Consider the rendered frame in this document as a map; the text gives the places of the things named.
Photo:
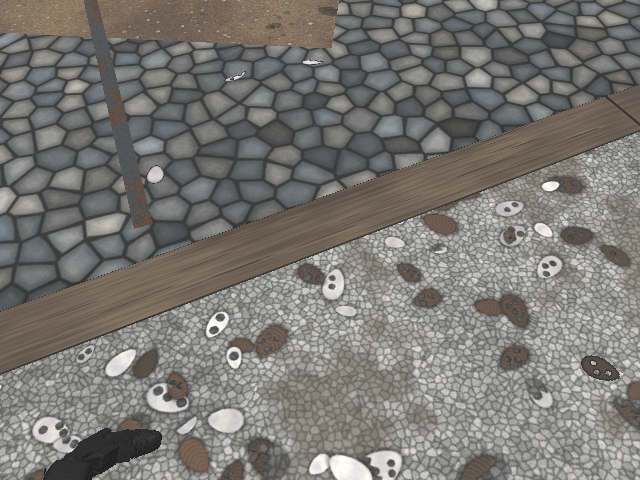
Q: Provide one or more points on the left robot hand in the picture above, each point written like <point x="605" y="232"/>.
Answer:
<point x="101" y="451"/>

